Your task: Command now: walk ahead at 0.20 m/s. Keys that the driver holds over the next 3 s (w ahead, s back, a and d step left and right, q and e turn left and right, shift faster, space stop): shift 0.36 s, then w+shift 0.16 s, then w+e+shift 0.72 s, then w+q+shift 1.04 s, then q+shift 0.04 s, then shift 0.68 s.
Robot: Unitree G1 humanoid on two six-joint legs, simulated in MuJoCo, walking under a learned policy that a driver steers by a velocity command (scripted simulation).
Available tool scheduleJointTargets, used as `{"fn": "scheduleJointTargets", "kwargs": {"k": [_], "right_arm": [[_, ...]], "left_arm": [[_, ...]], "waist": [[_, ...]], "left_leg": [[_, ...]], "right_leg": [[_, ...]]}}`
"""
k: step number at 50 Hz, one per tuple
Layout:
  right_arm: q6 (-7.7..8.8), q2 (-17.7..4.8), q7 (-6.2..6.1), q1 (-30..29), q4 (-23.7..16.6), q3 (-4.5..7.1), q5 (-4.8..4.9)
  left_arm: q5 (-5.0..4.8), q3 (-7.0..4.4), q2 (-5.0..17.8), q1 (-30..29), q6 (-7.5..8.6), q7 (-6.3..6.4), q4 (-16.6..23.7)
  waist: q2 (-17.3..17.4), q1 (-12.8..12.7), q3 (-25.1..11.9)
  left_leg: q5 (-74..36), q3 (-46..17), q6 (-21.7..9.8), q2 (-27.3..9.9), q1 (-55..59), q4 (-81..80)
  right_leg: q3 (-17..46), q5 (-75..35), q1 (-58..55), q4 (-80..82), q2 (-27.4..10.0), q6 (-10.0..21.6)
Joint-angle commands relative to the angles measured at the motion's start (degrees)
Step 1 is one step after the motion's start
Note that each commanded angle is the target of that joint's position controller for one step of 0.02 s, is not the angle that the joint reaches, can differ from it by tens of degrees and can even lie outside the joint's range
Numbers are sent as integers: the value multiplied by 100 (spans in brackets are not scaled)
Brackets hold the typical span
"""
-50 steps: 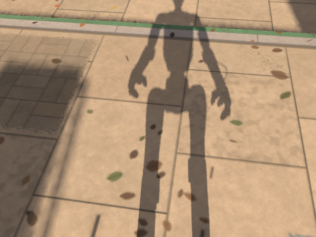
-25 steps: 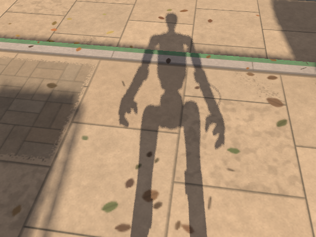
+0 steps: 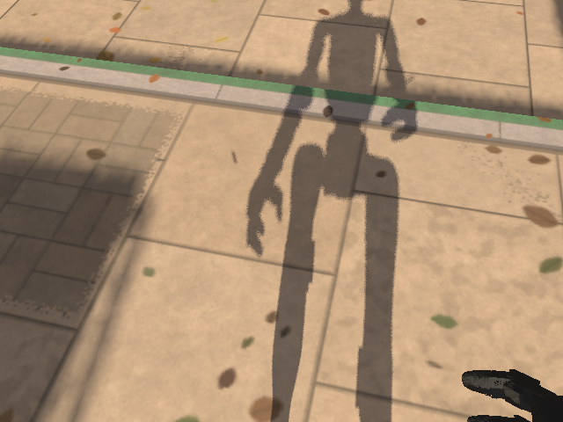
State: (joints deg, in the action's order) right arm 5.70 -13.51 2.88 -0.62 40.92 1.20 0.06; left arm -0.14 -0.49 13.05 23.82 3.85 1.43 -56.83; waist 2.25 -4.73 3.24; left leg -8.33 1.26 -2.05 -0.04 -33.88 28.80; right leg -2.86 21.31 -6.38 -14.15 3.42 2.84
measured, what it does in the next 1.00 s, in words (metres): walks ahead, turning right: left foot, then right foot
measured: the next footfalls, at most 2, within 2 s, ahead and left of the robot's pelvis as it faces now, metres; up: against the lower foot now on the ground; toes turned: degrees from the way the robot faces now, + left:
left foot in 0.04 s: +0.24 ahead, +0.09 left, +0.00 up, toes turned +0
right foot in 0.34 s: +0.18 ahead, -0.15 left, +0.00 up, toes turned +1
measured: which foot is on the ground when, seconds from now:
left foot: up 0.00-0.02, down 0.04-0.40, up 0.42-0.68, down 0.70-1.00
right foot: down 0.00-0.06, up 0.08-0.32, down 0.34-0.70, up 0.72-1.00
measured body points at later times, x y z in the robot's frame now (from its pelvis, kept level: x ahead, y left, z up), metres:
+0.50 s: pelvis +0.14 -0.02 +0.01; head +0.14 -0.03 +0.46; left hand +0.17 +0.26 -0.11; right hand +0.26 -0.28 -0.12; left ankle +0.16 +0.10 -0.69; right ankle +0.14 -0.15 -0.73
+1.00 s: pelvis +0.36 +0.00 -0.01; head +0.37 -0.01 +0.44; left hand +0.63 +0.17 -0.09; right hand +0.24 -0.24 -0.15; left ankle +0.23 +0.15 -0.73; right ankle +0.49 -0.19 -0.65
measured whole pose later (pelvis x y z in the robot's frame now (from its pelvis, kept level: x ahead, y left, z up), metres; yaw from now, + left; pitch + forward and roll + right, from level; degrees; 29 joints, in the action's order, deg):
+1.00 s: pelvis +0.36 +0.00 -0.01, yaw -19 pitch +2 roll +2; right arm 5.9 -14.3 -0.4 24.1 56.0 2.9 -1.1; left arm -2.4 -3.9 15.7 7.6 2.2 -2.3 -38.8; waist -1.9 4.7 -1.0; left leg 22.9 15.0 2.4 -0.3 8.3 13.7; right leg -0.4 -0.4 50.6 -60.3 -7.8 3.5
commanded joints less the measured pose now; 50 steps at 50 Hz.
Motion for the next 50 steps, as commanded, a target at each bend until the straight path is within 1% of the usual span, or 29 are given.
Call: {"fn": "scheduleJointTargets", "kwargs": {"k": [1,2,3,4,5,6,7,8,11,14,17,18,19,20,21,23,26,28,31,33,34,35,36,37,38,40,42,46,50], "right_arm": [[68,-893,-16,1356,193,333,-65],[73,-1063,-71,1714,307,368,-130],[28,-1362,-108,1865,307,368,-317],[-10,-820,-90,1858,312,196,-304],[-76,-697,-62,1468,243,180,-104],[-131,-637,-84,887,174,169,-12],[-159,-488,-98,530,170,96,-19],[-167,-487,-121,308,186,91,-91],[-213,-629,-161,193,335,155,-253],[-281,-730,-270,258,455,185,-126],[-370,-494,-325,407,641,100,-72],[-399,-467,-336,529,699,94,-81],[-428,-538,-386,602,661,146,-43],[-401,-707,-419,480,619,202,-3],[-335,-661,-381,442,586,229,74],[-221,-867,-308,643,690,377,178],[-15,-420,-219,266,636,297,141],[94,-232,-191,-27,565,249,112],[162,-358,-159,206,635,241,198],[177,-573,-208,796,813,313,258],[175,-737,-260,1427,988,385,293],[166,-1060,-330,2384,1190,506,273],[117,-1633,-363,2887,1170,595,112],[133,-1673,-336,2720,1150,611,-17],[189,-1224,-311,2301,1008,481,26],[194,-783,-240,1796,960,328,3],[144,-563,-220,1626,1018,262,-58],[142,-593,-289,1553,1012,245,-159],[117,-913,-392,1881,989,300,-84]], "left_arm": [[29,-272,1090,-495,-80,46,351],[74,-254,1032,-364,-109,11,402],[198,-101,500,457,-97,-56,366],[41,5,202,1220,-100,-157,79],[-70,-156,825,825,-128,-199,100],[-132,-219,949,119,-192,-160,328],[-95,-242,891,-274,-288,-83,400],[-50,-261,823,-312,-408,0,419],[44,-193,516,-154,-541,123,358],[76,-210,571,-233,-553,112,323],[247,-227,599,-389,-559,75,365],[239,-256,848,-584,-545,107,487],[130,-357,1203,-623,-506,120,395],[55,-440,1413,-561,-432,121,404],[3,-519,1585,-639,-314,132,403],[-63,-475,1234,-685,-49,128,411],[-165,-435,921,-341,113,86,341],[-160,-459,966,-236,93,72,338],[-217,-573,1309,-509,25,47,545],[-240,-538,1147,-697,-10,25,713],[-210,-462,880,-924,-3,-3,864],[-138,-348,442,-1258,41,-57,1067],[-109,-221,-55,-1186,197,-108,1395],[-330,-240,197,-1152,297,-105,1593],[-370,-304,538,-1305,284,-111,1623],[-254,-328,487,-1189,181,-145,1564],[-272,-341,378,-1090,41,-231,1619],[-259,-325,299,-1546,-120,-307,2007],[-218,-253,236,-2294,-99,-500,2410]], "waist": [[-700,1085,-804],[-359,1184,-1173],[938,779,-1971],[1264,559,-3037],[487,646,-2568],[150,564,-1609],[-217,444,-978],[-95,289,-751],[414,129,-697],[376,134,-1015],[228,85,-584],[-127,221,-202],[-890,415,-130],[-1368,246,-12],[-2035,224,71],[-1589,325,132],[-927,159,-126],[-964,108,-201],[-1133,368,-56],[-931,725,-202],[-813,1043,-425],[-181,1530,-850],[1224,1505,-1294],[1374,1353,-1206],[880,1247,-617],[521,944,-217],[469,700,61],[169,595,517],[-163,761,765]], "left_leg": [[-212,44,-267,288,2035,-263],[-1748,-210,-441,-113,2956,-285],[-4161,-1577,-1313,-1499,4838,468],[-3969,-3226,-2185,-2399,5452,47],[-2340,-2973,-2010,-2134,4509,-389],[-897,-2480,-1717,-1872,3582,-738],[22,-2071,-1468,-1629,2612,-1113],[715,-1776,-1277,-1444,1814,-1360],[1179,-1126,-1118,-993,916,-1599],[2576,-1073,-988,-990,898,-1639],[4375,-885,-323,-647,337,-1572],[4318,-642,-49,-391,493,-1232],[3988,-98,121,98,1114,-703],[3990,196,221,336,1148,189],[3285,350,193,473,861,1402],[3079,-209,-35,-76,-378,2431],[2548,-175,-125,-335,-929,1778],[2360,32,26,-170,-44,920],[2345,232,227,107,1347,-5],[1819,208,259,79,2593,-437],[1831,101,241,-106,3576,-464],[2440,-764,112,-860,4941,-668],[3708,-2615,-318,-2166,5854,-1037],[5374,-3899,-907,-2799,5356,-1508],[5400,-3508,-807,-2580,5002,-1614],[3970,-2144,-542,-2071,4289,-1715],[2898,-1045,-319,-1754,3603,-1911],[1627,363,-298,-1412,2831,-2257],[848,1139,-192,-1411,3175,-2440]], "right_leg": [[283,-5513,367,-1486,-1209,209],[191,-4723,787,-2590,-900,24],[187,-1216,2399,-4702,-313,-235],[965,1825,3071,-5969,171,-414],[1271,1680,3127,-6190,-142,-414],[964,1389,3452,-6064,-352,-447],[815,1135,3445,-5663,-553,-483],[818,848,3037,-5137,-739,-507],[493,705,2100,-3675,-672,-572],[368,-530,1492,-2566,-638,-441],[402,-873,1118,-1688,-663,-173],[878,-177,1704,-956,-1035,4],[1061,1961,2706,-543,-1020,226],[1590,2980,2892,159,-1262,438],[2503,3034,2731,758,-1885,688],[2976,2171,1800,882,-2296,872],[2373,1249,701,674,-2087,677],[2004,750,1149,634,-1756,668],[1885,648,2189,485,-1559,815],[1895,555,2903,63,-1405,668],[1791,484,3524,-456,-1205,499],[1344,354,4539,-2049,-743,193],[801,686,5784,-4049,-372,-9],[1016,553,6581,-5298,-735,39],[1079,99,7029,-5934,-991,116],[1013,-644,6921,-6268,-1224,132],[972,-1062,6462,-6126,-1407,100],[645,-1928,6113,-5500,-1262,-57],[9,-2545,5614,-3850,-1131,201]]}}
